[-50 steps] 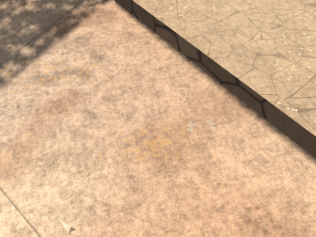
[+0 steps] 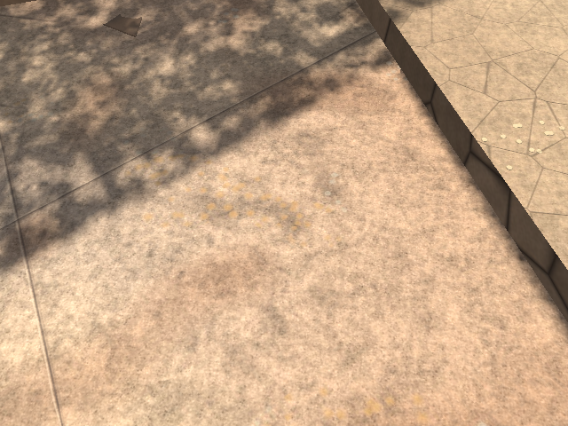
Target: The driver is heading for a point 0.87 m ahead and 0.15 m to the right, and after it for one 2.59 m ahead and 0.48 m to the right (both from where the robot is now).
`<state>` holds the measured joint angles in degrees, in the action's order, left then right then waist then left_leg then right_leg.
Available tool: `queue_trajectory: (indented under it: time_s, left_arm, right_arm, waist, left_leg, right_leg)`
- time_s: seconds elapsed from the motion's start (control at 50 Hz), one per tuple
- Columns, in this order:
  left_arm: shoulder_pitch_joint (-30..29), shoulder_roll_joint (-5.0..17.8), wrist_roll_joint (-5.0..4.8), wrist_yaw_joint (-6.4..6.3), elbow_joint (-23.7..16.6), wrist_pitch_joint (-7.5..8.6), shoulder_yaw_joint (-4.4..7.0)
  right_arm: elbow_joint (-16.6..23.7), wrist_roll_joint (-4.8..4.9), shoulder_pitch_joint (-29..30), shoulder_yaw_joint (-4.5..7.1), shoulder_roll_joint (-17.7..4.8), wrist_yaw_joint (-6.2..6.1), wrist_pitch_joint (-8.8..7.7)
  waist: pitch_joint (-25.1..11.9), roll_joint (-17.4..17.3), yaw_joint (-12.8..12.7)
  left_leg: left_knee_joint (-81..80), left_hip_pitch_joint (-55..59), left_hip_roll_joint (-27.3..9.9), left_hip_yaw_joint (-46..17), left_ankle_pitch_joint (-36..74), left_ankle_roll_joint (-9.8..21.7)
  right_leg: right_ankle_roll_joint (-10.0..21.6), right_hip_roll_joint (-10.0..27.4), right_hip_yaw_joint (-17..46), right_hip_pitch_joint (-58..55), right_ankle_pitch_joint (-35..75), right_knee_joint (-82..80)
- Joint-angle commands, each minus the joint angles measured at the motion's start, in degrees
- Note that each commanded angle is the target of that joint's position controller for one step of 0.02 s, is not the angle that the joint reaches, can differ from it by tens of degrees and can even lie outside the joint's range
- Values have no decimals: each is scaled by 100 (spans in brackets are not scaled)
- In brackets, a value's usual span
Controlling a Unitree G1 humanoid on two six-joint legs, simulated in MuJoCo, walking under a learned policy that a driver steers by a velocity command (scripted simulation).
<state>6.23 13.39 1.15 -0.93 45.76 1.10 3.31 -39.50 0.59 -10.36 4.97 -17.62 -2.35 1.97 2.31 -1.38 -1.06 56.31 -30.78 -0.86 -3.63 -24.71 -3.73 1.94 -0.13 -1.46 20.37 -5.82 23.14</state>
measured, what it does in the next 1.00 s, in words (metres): steps on the spot, turning right: left foot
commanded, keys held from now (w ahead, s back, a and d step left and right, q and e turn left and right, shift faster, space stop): no key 0.16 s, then e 0.66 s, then w+e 0.02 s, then w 0.16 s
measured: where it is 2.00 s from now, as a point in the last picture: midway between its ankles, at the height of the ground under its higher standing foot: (379, 393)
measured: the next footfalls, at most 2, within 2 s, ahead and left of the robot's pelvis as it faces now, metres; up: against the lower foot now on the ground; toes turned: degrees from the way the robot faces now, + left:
left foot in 0.14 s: +0.07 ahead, +0.14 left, +0.00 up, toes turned +0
left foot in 1.08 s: +0.18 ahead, +0.10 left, +0.00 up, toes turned -24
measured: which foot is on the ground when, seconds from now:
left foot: up 0.00-0.12, down 0.14-0.52, up 0.54-1.00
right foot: down 0.00-1.00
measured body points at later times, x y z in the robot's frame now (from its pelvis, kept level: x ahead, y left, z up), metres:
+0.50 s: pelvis +0.04 +0.01 -0.01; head +0.06 -0.01 +0.43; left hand +0.17 +0.29 -0.12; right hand +0.17 -0.27 -0.12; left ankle +0.03 +0.14 -0.74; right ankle +0.04 -0.09 -0.73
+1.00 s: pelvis +0.07 -0.01 +0.00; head +0.09 -0.03 +0.45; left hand +0.29 +0.21 -0.09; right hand +0.12 -0.32 -0.10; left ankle +0.15 +0.13 -0.71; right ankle +0.05 -0.09 -0.74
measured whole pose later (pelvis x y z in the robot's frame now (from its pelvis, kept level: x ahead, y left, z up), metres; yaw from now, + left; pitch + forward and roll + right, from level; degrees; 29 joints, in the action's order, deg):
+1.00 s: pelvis +0.07 -0.01 +0.00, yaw -21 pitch +2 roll +1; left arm 11.7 16.5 -0.5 -1.4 40.8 -0.9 3.2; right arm -42.5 0.7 -9.2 4.8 -16.7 -1.0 -2.2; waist -0.5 -0.2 -1.6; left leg 38.7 -22.8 -0.1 -3.5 -18.4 -3.4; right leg 4.6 -6.1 9.7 14.8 -12.5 25.6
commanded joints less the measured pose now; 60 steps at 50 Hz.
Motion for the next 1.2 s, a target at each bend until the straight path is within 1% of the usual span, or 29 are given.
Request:
queue_trajectory:
  time_s: [0.02, 0.08, 0.12, 0.14, 0.16, 0.18, 0.2, 0.24, 0.28, 0.34, 0.42, 0.46, 0.5, 0.52, 0.54, 0.56, 0.58, 0.62, 0.66, 0.82, 0.9, 1.0, 1.06, 1.08, 1.1, 1.12, 1.14, 1.16, 1.2]
  left_arm:
    - [-329, 833, -51, -14, -330, 32, 170]
    - [-204, 898, -138, 11, -226, -33, 146]
    - [92, 717, -182, 35, -80, -33, 57]
    - [244, 517, -74, 74, -95, 2, -18]
    - [525, 276, -11, 90, -107, 59, -66]
    - [314, 480, 22, 68, -46, 50, -49]
    - [210, 542, 0, 73, -13, 29, -35]
    - [209, 728, -21, 27, 79, -54, 9]
    - [190, 923, -126, 23, 37, -75, 69]
    - [225, 846, -178, 40, -28, -79, 113]
    - [287, 713, -197, 119, -143, -195, 165]
    - [376, 662, -235, 166, -160, -248, 165]
    - [677, 681, -222, 220, -80, -263, 193]
    - [744, 855, -179, 214, -102, -259, 257]
    - [863, 1617, -144, 130, -221, -229, 452]
    - [1101, 1802, 22, 172, -295, -151, 435]
    - [1085, 1608, 72, 195, -378, -31, 360]
    - [552, 1423, -116, 114, -491, 35, 321]
    - [389, 1242, -225, 10, -551, -47, 248]
    - [479, 1323, -188, -141, -801, -217, 303]
    - [496, 1275, -179, -121, -848, -203, 282]
    - [679, 1225, -153, -21, -747, -103, 202]
    - [552, 1073, -168, 32, -765, -69, 114]
    - [464, 853, -160, 44, -804, -30, 43]
    - [402, 446, -149, 59, -862, 21, -75]
    - [240, 635, -280, 41, -1159, 133, -11]
    - [147, 1099, -299, 31, -1116, 218, 108]
    - [204, 1181, -287, 76, -1025, 260, 147]
    - [183, 1022, -202, 145, -949, 308, 140]
  right_arm:
    - [220, -24, -472, -51, -95, 48, -38]
    - [172, -43, -413, -44, -199, 112, -12]
    - [175, -122, -393, -31, -297, 138, -5]
    - [279, -206, -384, 13, -660, 102, 0]
    - [334, -237, 44, 11, -823, 95, 17]
    - [364, -262, 252, -104, -314, 142, -47]
    - [286, -281, 318, -157, -123, 179, -125]
    - [204, -260, 281, -104, -317, 190, -227]
    - [151, -196, 88, -36, -510, 106, -226]
    - [115, -119, -128, 82, -686, -23, -169]
    - [250, -79, 160, 117, -594, -119, -178]
    - [276, -19, 395, 161, -662, -119, -169]
    - [255, 68, 615, 187, -689, -118, -107]
    - [138, 69, 344, 185, -605, -99, -91]
    - [232, -110, 137, 113, -308, -82, -100]
    - [530, -148, 757, 27, -137, -115, -112]
    - [445, -85, 712, 75, -331, -116, -131]
    - [256, -53, 586, 130, -432, -150, -127]
    - [208, -83, 522, 171, -489, -179, -116]
    - [234, -38, 605, 130, -354, -126, -219]
    - [243, -2, 667, 114, -413, 17, -357]
    - [217, 40, 630, 44, -349, 220, -687]
    - [-8, 32, 59, 52, -309, 263, -836]
    - [-107, 3, -370, 81, -422, 235, -862]
    - [-221, -75, -1012, 119, -695, 201, -867]
    - [-379, -192, -1370, 280, -1295, 269, -855]
    - [-333, -83, -1227, 224, -983, 285, -884]
    - [-283, -10, -1057, 136, -705, 264, -888]
    - [-219, -5, -896, 75, -612, 247, -844]
  waist:
    - [-1163, 995, 202]
    - [-1038, 942, 238]
    - [-851, 772, 288]
    - [-919, 68, 127]
    - [-815, -1065, -294]
    - [-718, -925, -96]
    - [-562, -818, -113]
    - [-289, -848, -15]
    - [-44, -637, 45]
    - [-186, -647, 136]
    - [-387, -741, 141]
    - [-453, -566, 62]
    - [-559, -531, -131]
    - [-555, -200, -107]
    - [-685, 1398, 94]
    - [-872, 2008, -255]
    - [-1077, 1038, -303]
    - [-798, 375, -49]
    - [-769, 535, 56]
    - [-679, 807, -23]
    - [-555, 1092, -165]
    - [-377, 1003, -246]
    - [-290, 788, 147]
    - [-389, 592, 333]
    - [-540, -273, 481]
    - [-150, -1385, 419]
    - [274, -888, 442]
    - [366, -692, 365]
    - [240, -569, 324]
  left_leg:
    - [-959, 993, -63, 170, 504, 29]
    - [-2171, 1633, 53, 363, 1048, 207]
    - [-3223, 2372, 3, 244, 1621, 497]
    - [-3471, 2770, -830, -728, 2312, 795]
    - [-3630, 2105, -1454, -1249, 2121, 1287]
    - [-3843, 1499, -1285, -1136, 1130, 1325]
    - [-3775, 1439, -892, -785, 432, 1022]
    - [-3745, 1395, -633, -507, 237, 721]
    - [-3682, 1544, -700, -478, 720, 757]
    - [-3522, 1985, -1203, -642, 1850, 1150]
    - [-3285, 2191, -1908, -881, 3414, 1639]
    - [-3108, 2176, -1880, -623, 3712, 1546]
    - [-2650, 1913, -1557, -67, 3452, 1178]
    - [-2097, 1637, -1243, 309, 2750, 825]
    - [-398, 557, -496, 1051, 973, 177]
    - [814, -553, 365, 448, -1625, -8]
    - [1523, -695, 163, -122, -1577, 43]
    - [1400, -886, -47, -181, -634, 97]
    - [1170, -623, -76, -189, -1, 37]
    - [-284, -486, 90, -265, 616, -222]
    - [-1145, -85, 27, -102, 717, -154]
    - [-2174, 738, 94, 164, 600, 195]
    - [-3232, 2002, 142, 331, 1156, 504]
    - [-3330, 2659, -254, -49, 1016, 658]
    - [-3800, 3289, -1197, -1197, 463, 971]
    - [-4486, 3442, -2072, -3286, -818, 1771]
    - [-4580, 3311, -2244, -3509, -1449, 2000]
    - [-4557, 3356, -1968, -3023, -1324, 1829]
    - [-4636, 3433, -1577, -2252, -425, 1570]
  right_leg:
    - [1262, 1322, 849, -626, 1988, -580]
    - [1075, 1270, 869, -525, 716, -426]
    - [574, 1021, 796, -96, -339, -198]
    - [115, 669, 461, 304, -1048, 450]
    - [-223, 156, -85, 243, -1637, 655]
    - [-325, 241, 126, -323, -1338, 549]
    - [-350, 238, 117, -496, -799, 389]
    - [-359, 247, 148, -426, -461, 432]
    - [-245, 204, 191, -40, -469, 628]
    - [-202, 115, 76, 440, -721, 1286]
    - [-116, 251, 78, 825, -2244, 2542]
    - [-74, 275, -30, 615, -2098, 2269]
    - [23, 33, -329, -161, -922, 1217]
    - [166, 19, -24, -609, 17, 567]
    - [701, 1210, 1910, -1415, 2133, 4]
    - [1873, 2179, 3544, -1741, 3047, -400]
    - [1962, 2144, 3269, -1904, 2659, -365]
    - [1362, 1578, 2399, -1738, 1959, -220]
    - [1113, 1250, 2118, -1527, 1721, -304]
    - [1095, 956, 2315, -1557, 656, -444]
    - [1176, 906, 2700, -1112, -2040, -886]
    - [1174, 938, 2904, -844, -2483, -833]
    - [924, 612, 2797, -214, -2680, -487]
    - [714, 418, 2565, 234, -2649, 19]
    - [348, -183, 1690, 892, -2580, 1673]
    - [192, -638, 930, 2345, -2926, 2685]
    - [129, -207, 1076, 2927, -2707, 3405]
    - [107, -30, 1068, 3092, -2149, 3635]
    - [0, 246, 763, 3099, -1350, 3646]
Keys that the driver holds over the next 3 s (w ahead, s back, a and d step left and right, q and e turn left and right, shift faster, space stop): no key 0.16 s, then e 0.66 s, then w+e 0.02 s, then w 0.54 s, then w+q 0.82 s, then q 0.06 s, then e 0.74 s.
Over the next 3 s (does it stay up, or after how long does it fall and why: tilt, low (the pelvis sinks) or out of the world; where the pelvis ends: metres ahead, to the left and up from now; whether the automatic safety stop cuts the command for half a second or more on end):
stays up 0.87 -0.13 0.00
